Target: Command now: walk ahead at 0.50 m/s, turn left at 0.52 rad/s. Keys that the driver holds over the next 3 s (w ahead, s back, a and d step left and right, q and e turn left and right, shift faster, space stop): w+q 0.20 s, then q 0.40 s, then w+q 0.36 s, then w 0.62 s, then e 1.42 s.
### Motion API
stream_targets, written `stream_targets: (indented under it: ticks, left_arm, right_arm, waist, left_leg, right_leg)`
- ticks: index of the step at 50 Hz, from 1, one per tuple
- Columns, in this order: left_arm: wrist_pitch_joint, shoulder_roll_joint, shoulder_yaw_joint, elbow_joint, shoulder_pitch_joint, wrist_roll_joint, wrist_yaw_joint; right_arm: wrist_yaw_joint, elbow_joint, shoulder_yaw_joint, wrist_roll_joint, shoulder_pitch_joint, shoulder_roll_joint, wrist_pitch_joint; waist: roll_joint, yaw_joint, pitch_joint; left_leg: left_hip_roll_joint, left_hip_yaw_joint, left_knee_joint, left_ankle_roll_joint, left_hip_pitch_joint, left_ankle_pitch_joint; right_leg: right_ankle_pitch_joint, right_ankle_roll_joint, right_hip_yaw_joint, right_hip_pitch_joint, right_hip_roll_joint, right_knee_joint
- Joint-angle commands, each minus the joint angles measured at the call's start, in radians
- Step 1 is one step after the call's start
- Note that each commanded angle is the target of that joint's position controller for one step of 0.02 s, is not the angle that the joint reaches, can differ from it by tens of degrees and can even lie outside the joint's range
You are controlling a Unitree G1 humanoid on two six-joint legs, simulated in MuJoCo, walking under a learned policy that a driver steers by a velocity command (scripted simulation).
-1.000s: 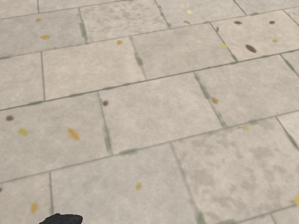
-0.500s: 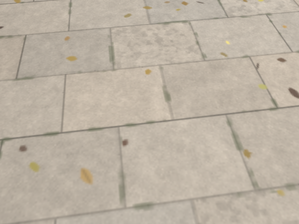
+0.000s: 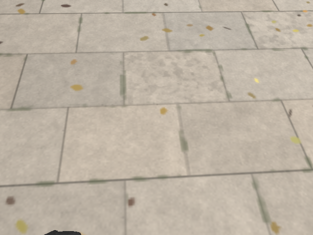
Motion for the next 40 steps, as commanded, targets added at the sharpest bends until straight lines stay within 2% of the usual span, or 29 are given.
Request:
stream_targets:
  ticks: [1, 3, 4, 5, 6, 7, 8, 9, 10, 11, 12, 14, 16, 19, 22, 26, 28, 29, 30, 31, 32, 33, 34, 35, 36, 37, 40]
  left_arm:
    - [-0.022, 0.074, 0.008, -0.116, -0.138, -0.009, 0.000]
    - [-0.032, 0.096, 0.012, -0.120, -0.094, -0.012, 0.002]
    - [-0.039, 0.111, 0.018, -0.105, -0.028, -0.014, 0.007]
    - [-0.047, 0.135, 0.030, -0.073, 0.082, -0.015, 0.016]
    - [-0.062, 0.174, 0.045, -0.042, 0.220, -0.004, 0.029]
    - [-0.066, 0.253, 0.061, -0.039, 0.388, 0.021, 0.047]
    - [-0.049, 0.318, 0.078, -0.044, 0.339, 0.027, 0.044]
    - [-0.035, 0.210, 0.064, -0.060, 0.267, 0.013, 0.039]
    - [-0.036, 0.125, 0.043, -0.072, 0.208, 0.002, 0.035]
    - [-0.040, 0.095, 0.033, -0.068, 0.181, 0.005, 0.033]
    - [-0.047, 0.088, 0.028, -0.057, 0.196, 0.002, 0.036]
    - [-0.065, 0.089, 0.027, -0.032, 0.235, -0.010, 0.033]
    - [-0.075, 0.100, 0.031, -0.022, 0.253, -0.019, 0.031]
    - [-0.060, 0.110, 0.034, -0.020, 0.248, -0.021, 0.038]
    - [-0.045, 0.124, 0.037, -0.018, 0.244, -0.023, 0.043]
    - [-0.027, 0.165, 0.054, -0.008, 0.278, -0.027, 0.045]
    - [-0.011, 0.179, 0.062, -0.007, 0.286, -0.029, 0.052]
    - [0.000, 0.182, 0.064, -0.008, 0.284, -0.032, 0.053]
    - [0.007, 0.185, 0.065, -0.008, 0.316, -0.029, 0.050]
    - [0.015, 0.112, 0.047, -0.052, 0.370, -0.005, 0.041]
    - [0.035, 0.118, 0.046, -0.095, 0.359, -0.006, 0.036]
    - [0.045, 0.141, 0.048, -0.087, 0.305, 0.010, 0.035]
    - [0.041, 0.133, 0.046, -0.103, 0.237, 0.001, 0.030]
    - [0.033, 0.138, 0.049, -0.104, 0.207, 0.001, 0.027]
    - [0.034, 0.143, 0.051, -0.108, 0.208, 0.011, 0.024]
    - [0.039, 0.135, 0.048, -0.090, 0.238, 0.020, 0.020]
    - [0.041, 0.110, 0.044, -0.090, 0.241, 0.014, 0.011]
  right_arm:
    - [-0.012, -0.042, -0.035, -0.009, 0.064, -0.164, -0.003]
    - [-0.021, -0.060, -0.042, -0.012, 0.027, -0.182, -0.001]
    - [-0.022, -0.073, -0.047, -0.013, -0.008, -0.196, -0.002]
    - [-0.017, -0.082, -0.050, -0.011, -0.031, -0.206, -0.006]
    - [-0.007, -0.091, -0.049, -0.002, -0.044, -0.196, -0.014]
    - [-0.002, -0.131, -0.030, 0.009, -0.029, -0.121, -0.023]
    - [-0.003, -0.155, -0.022, 0.039, 0.099, -0.067, -0.015]
    - [-0.014, -0.116, -0.031, 0.003, 0.069, -0.151, 0.006]
    - [-0.003, -0.122, -0.034, -0.009, -0.009, -0.151, 0.010]
    - [0.004, -0.131, -0.032, -0.008, -0.050, -0.129, 0.014]
    - [0.009, -0.136, -0.034, -0.020, -0.069, -0.122, 0.025]
    - [0.016, -0.140, -0.034, -0.025, -0.056, -0.108, 0.052]
    - [0.024, -0.162, -0.032, -0.021, -0.089, -0.098, 0.064]
    - [0.042, -0.212, -0.018, -0.021, -0.188, -0.082, 0.072]
    - [0.057, -0.247, 0.001, -0.019, -0.267, -0.060, 0.070]
    - [0.060, -0.283, -0.001, -0.028, -0.315, -0.090, 0.072]
    - [0.056, -0.290, -0.010, -0.035, -0.294, -0.111, 0.067]
    - [0.049, -0.276, -0.016, -0.041, -0.235, -0.116, 0.057]
    - [0.034, -0.257, -0.028, -0.052, -0.153, -0.152, 0.042]
    - [0.017, -0.269, -0.054, -0.043, -0.121, -0.265, 0.036]
    - [0.014, -0.278, -0.080, 0.007, -0.077, -0.331, 0.056]
    - [0.013, -0.282, -0.071, 0.020, -0.087, -0.280, 0.072]
    - [0.008, -0.284, -0.056, 0.012, -0.150, -0.229, 0.081]
    - [0.005, -0.286, -0.043, 0.001, -0.208, -0.187, 0.086]
    - [0.000, -0.289, -0.040, 0.003, -0.233, -0.175, 0.084]
    - [0.000, -0.292, -0.037, -0.004, -0.245, -0.168, 0.076]
    - [0.012, -0.283, -0.047, -0.007, -0.208, -0.191, 0.049]
  waist:
    - [0.117, -0.004, 0.013]
    - [0.129, 0.032, 0.005]
    - [0.134, 0.067, -0.013]
    - [0.118, 0.113, -0.066]
    - [0.057, 0.180, -0.152]
    - [-0.066, 0.224, -0.321]
    - [-0.312, 0.129, -0.377]
    - [-0.110, 0.107, -0.237]
    - [-0.004, 0.106, -0.116]
    - [0.019, 0.093, -0.052]
    - [-0.013, 0.085, -0.032]
    - [-0.055, 0.062, -0.054]
    - [-0.068, 0.053, -0.077]
    - [-0.088, 0.062, -0.059]
    - [-0.088, 0.078, -0.055]
    - [-0.084, 0.098, -0.063]
    - [-0.079, 0.095, -0.076]
    - [-0.044, 0.067, -0.110]
    - [0.051, 0.026, -0.170]
    - [0.241, 0.062, -0.252]
    - [0.309, 0.032, -0.366]
    - [0.135, 0.020, -0.297]
    - [0.117, 0.031, -0.153]
    - [0.087, 0.065, -0.063]
    - [0.127, 0.085, -0.034]
    - [0.131, 0.098, -0.050]
    - [0.096, 0.099, -0.087]
  left_leg:
    - [0.260, -0.210, 0.010, 0.110, 0.028, 0.458]
    - [0.269, -0.233, 0.057, 0.081, 0.019, 0.496]
    - [0.261, -0.232, 0.103, 0.060, -0.018, 0.552]
    - [0.232, -0.224, 0.210, 0.040, -0.047, 0.625]
    - [0.165, -0.176, 0.407, 0.018, -0.123, 0.571]
    - [0.103, -0.091, 0.687, 0.003, -0.253, 0.239]
    - [-0.024, 0.005, 0.897, -0.020, -0.539, -0.335]
    - [0.082, 0.001, 0.986, -0.012, -0.620, -0.250]
    - [0.115, 0.010, 0.965, -0.017, -0.607, -0.147]
    - [0.139, 0.023, 0.934, -0.031, -0.579, -0.100]
    - [0.156, 0.034, 0.909, -0.046, -0.553, -0.097]
    - [0.149, 0.059, 0.906, -0.068, -0.509, -0.107]
    - [0.139, 0.076, 0.886, -0.079, -0.542, -0.070]
    - [0.149, 0.113, 0.749, -0.095, -0.578, 0.031]
    - [0.150, 0.163, 0.546, -0.087, -0.476, 0.154]
    - [0.129, 0.201, 0.402, -0.052, -0.398, 0.102]
    - [0.110, 0.204, 0.338, -0.021, -0.355, 0.030]
    - [0.085, 0.210, 0.262, -0.001, -0.279, 0.059]
    - [0.111, 0.137, 0.162, 0.035, -0.134, 0.264]
    - [0.386, -0.186, 0.213, 0.108, 0.058, 0.673]
    - [0.515, -0.504, 0.132, 0.308, 0.160, 0.569]
    - [0.481, -0.442, 0.075, 0.287, 0.110, 0.255]
    - [0.424, -0.383, 0.013, 0.251, -0.020, -0.019]
    - [0.354, -0.332, -0.047, 0.191, -0.122, -0.176]
    - [0.310, -0.298, -0.073, 0.160, -0.188, -0.197]
    - [0.277, -0.266, -0.080, 0.149, -0.211, -0.160]
    - [0.250, -0.253, -0.082, 0.157, -0.205, -0.131]
  right_leg:
    - [-0.005, -0.008, -0.026, -0.006, 0.048, -0.070]
    - [-0.049, -0.028, -0.011, 0.101, 0.061, -0.146]
    - [-0.088, -0.042, -0.015, 0.217, 0.080, -0.184]
    - [-0.105, -0.061, -0.028, 0.372, 0.105, -0.222]
    - [-0.098, -0.092, 0.014, 0.579, 0.050, -0.268]
    - [-0.296, -0.136, 0.263, 0.811, -0.210, -0.282]
    - [-0.355, -0.247, 0.713, 0.945, -0.395, -0.423]
    - [-0.477, -0.239, 0.673, 0.814, -0.356, -0.429]
    - [-0.419, -0.215, 0.497, 0.677, -0.298, -0.445]
    - [-0.176, -0.201, 0.350, 0.586, -0.255, -0.457]
    - [0.053, -0.191, 0.238, 0.544, -0.226, -0.451]
    - [0.447, -0.186, 0.099, 0.517, -0.199, -0.413]
    - [0.607, -0.195, 0.016, 0.541, -0.194, -0.402]
    - [0.595, -0.198, -0.085, 0.533, -0.175, -0.420]
    - [0.543, -0.187, -0.177, 0.494, -0.151, -0.408]
    - [0.529, -0.171, -0.196, 0.550, -0.187, -0.318]
    - [0.546, -0.160, -0.198, 0.580, -0.200, -0.201]
    - [0.518, -0.144, -0.217, 0.571, -0.184, -0.068]
    - [0.365, -0.093, -0.241, 0.497, -0.142, 0.131]
    - [-0.334, -0.048, -0.260, 0.270, -0.061, 0.399]
    - [-0.666, -0.022, -0.113, 0.070, 0.107, 0.596]
    - [-0.603, -0.019, -0.010, 0.008, 0.039, 0.612]
    - [-0.508, -0.025, -0.004, -0.027, 0.019, 0.560]
    - [-0.421, -0.026, 0.002, -0.014, -0.009, 0.455]
    - [-0.376, -0.022, -0.003, 0.033, -0.015, 0.389]
    - [-0.332, -0.019, -0.013, 0.080, -0.007, 0.378]
    - [-0.292, -0.004, -0.014, 0.099, 0.006, 0.301]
